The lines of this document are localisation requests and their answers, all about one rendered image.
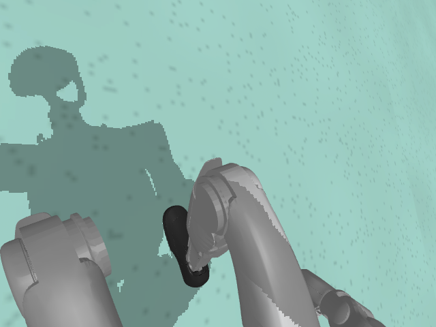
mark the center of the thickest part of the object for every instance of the right robot arm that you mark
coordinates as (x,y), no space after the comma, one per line
(341,310)

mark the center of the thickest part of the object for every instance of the right robot hand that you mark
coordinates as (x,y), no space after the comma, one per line
(318,288)

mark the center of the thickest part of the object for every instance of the right robot foot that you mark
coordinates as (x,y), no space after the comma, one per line
(175,228)

